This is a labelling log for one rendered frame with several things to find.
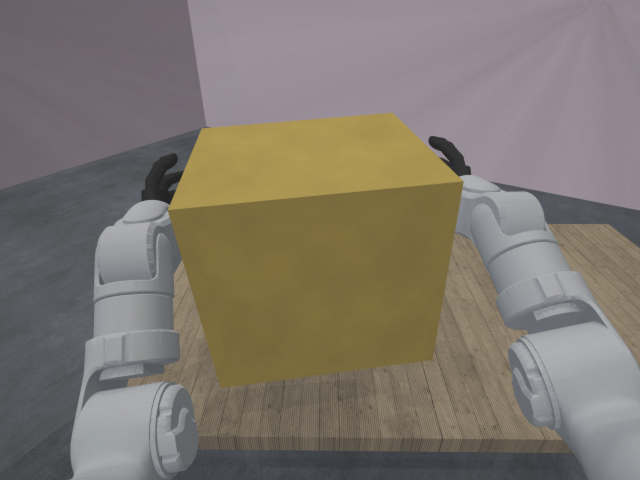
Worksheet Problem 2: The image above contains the robot right upper arm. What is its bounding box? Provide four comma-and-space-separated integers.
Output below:
508, 321, 640, 480

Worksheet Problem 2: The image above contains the robot left upper arm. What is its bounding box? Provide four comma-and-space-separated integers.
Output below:
70, 381, 199, 480

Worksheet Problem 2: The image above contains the left robot hand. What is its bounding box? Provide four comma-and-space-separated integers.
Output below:
141, 153, 184, 205

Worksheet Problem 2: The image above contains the right robot hand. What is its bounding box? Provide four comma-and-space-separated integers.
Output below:
429, 136, 471, 176

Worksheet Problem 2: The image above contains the left robot forearm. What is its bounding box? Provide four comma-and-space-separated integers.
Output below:
70, 200, 181, 473

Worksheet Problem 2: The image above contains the right robot forearm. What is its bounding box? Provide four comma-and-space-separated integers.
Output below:
455, 175, 640, 381

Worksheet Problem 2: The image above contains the carton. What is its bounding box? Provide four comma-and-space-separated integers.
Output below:
168, 113, 464, 388

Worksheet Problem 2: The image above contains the table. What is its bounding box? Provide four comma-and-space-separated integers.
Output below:
127, 224, 640, 453

